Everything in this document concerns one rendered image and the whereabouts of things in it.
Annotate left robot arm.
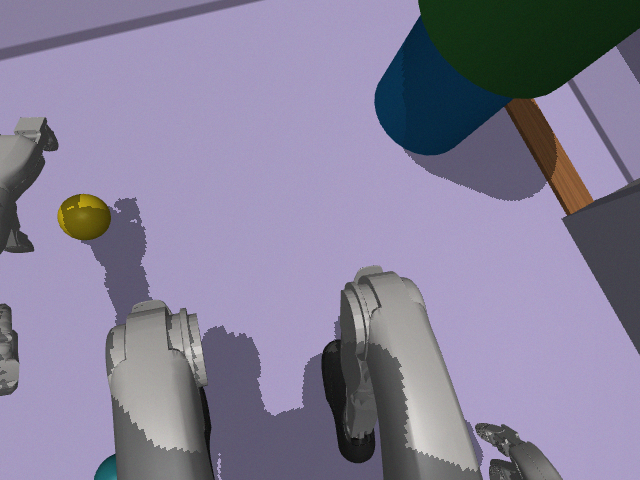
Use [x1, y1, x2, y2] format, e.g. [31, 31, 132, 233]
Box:
[0, 187, 19, 396]

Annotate left robot hand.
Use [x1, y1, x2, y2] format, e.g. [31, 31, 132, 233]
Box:
[0, 117, 59, 253]

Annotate potted plant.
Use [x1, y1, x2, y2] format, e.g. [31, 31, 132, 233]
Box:
[374, 0, 640, 155]

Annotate left robot foot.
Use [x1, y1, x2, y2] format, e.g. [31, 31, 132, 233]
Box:
[199, 387, 215, 480]

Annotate right robot hand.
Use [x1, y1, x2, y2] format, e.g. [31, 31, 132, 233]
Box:
[475, 423, 563, 480]

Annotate right robot foot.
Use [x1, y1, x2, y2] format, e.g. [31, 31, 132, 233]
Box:
[321, 339, 375, 463]

